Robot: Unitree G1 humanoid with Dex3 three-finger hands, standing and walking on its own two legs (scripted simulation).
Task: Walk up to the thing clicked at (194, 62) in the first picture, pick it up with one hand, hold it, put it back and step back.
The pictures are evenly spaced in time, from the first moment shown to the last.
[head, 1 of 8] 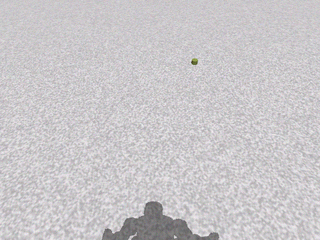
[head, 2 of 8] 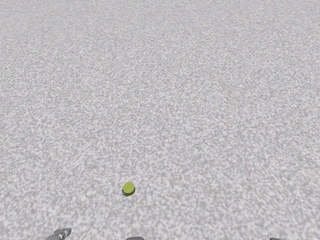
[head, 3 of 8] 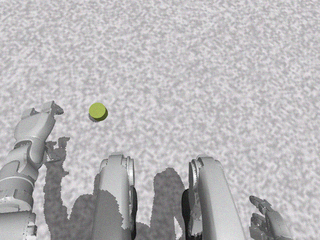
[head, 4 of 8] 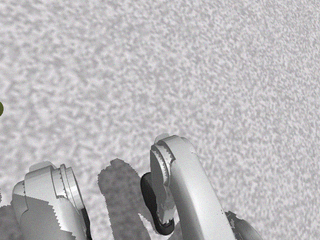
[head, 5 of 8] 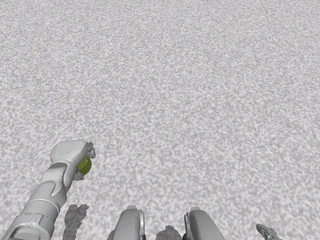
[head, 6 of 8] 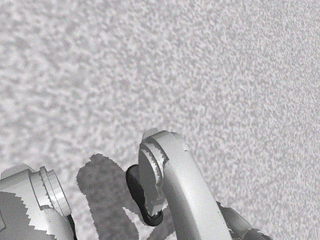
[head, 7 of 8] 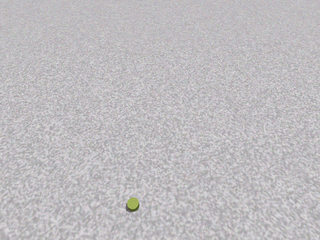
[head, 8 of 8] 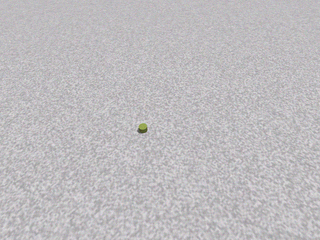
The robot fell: no
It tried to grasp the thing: yes
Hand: left
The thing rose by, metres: 0.68
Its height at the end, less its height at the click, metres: +0.00
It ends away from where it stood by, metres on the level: 0.01
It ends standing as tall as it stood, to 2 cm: yes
